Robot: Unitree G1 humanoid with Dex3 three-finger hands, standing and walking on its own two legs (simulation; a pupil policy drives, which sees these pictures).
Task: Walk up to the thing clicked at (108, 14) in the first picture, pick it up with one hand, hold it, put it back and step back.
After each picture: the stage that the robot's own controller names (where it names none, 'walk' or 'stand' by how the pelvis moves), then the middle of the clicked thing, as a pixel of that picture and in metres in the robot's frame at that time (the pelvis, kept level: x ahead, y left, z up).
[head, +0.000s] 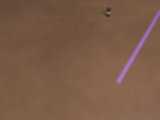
stand; (108, 12) +2.02 -0.46 -0.72
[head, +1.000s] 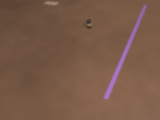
walk; (89, 24) +1.91 -0.02 -0.69
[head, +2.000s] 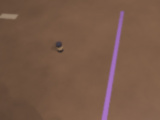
walk; (59, 47) +1.28 +0.30 -0.72
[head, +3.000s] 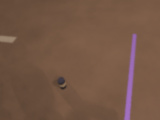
walk; (62, 83) +0.84 +0.27 -0.72
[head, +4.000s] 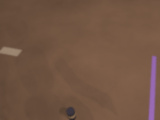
walk; (71, 113) +0.55 +0.17 -0.72
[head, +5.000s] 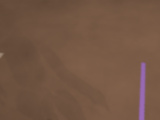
stand; out of the picture +0.42 +0.21 -0.71
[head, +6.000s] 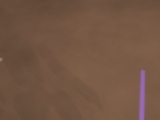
stand; out of the picture +0.39 +0.19 -0.72
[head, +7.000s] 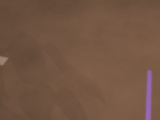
stand; out of the picture +0.37 +0.18 -0.72
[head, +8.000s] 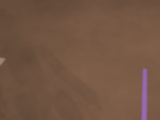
stand; out of the picture +0.40 +0.18 -0.73
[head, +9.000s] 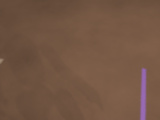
stand; out of the picture +0.38 +0.20 -0.73
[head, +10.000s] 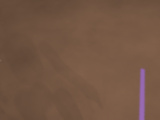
stand; out of the picture +0.36 +0.20 -0.73
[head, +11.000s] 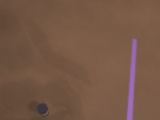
go down; (43, 110) +0.40 +0.21 -0.63
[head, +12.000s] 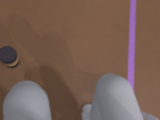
go down; (9, 57) +0.44 +0.26 -0.30
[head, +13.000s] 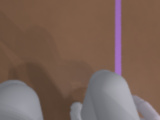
close in; out of the picture +0.43 +0.28 -0.27
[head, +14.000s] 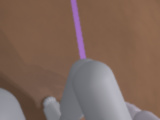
close; out of the picture +0.42 +0.31 -0.22
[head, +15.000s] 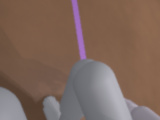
lift; out of the picture +0.41 +0.31 -0.22
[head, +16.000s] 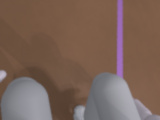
lift; out of the picture +0.34 +0.29 -0.12
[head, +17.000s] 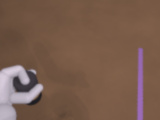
hold; (28, 88) +0.33 +0.18 +0.03
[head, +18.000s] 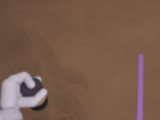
hold; (35, 94) +0.32 +0.17 -0.01
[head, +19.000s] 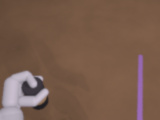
hold; (36, 94) +0.32 +0.17 -0.01
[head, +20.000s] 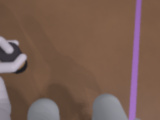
crouch; (13, 59) +0.43 +0.22 -0.09
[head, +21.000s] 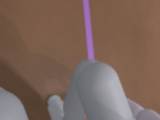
lower; out of the picture +0.40 +0.32 -0.23
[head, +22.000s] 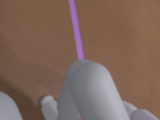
lower; out of the picture +0.41 +0.33 -0.23
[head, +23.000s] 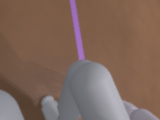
lower; out of the picture +0.41 +0.33 -0.23
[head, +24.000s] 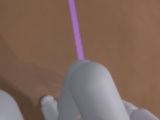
lower; out of the picture +0.40 +0.33 -0.23
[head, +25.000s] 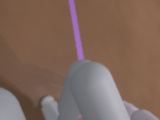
loosen; out of the picture +0.40 +0.33 -0.22
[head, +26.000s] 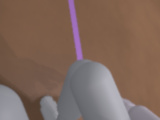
withdraw; out of the picture +0.39 +0.32 -0.23
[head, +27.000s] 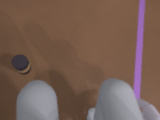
walk; (22, 65) +0.43 +0.26 -0.32
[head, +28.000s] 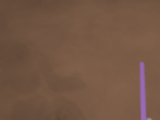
stand; out of the picture +0.36 +0.19 -0.66
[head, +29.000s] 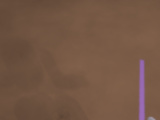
stand; out of the picture +0.38 +0.21 -0.67
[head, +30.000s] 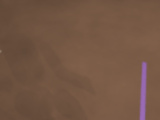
stand; out of the picture +0.37 +0.20 -0.69
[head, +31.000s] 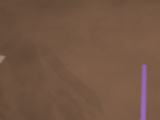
walk; out of the picture +0.39 +0.20 -0.72
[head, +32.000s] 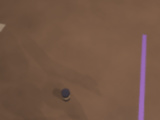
walk; (65, 95) +0.55 +0.10 -0.70
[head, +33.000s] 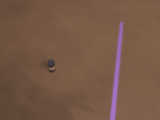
walk; (51, 66) +0.86 +0.19 -0.71
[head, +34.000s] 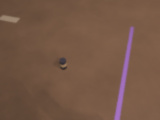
stand; (63, 63) +1.03 +0.18 -0.71
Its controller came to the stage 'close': yes
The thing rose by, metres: 0.71
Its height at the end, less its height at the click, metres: +0.00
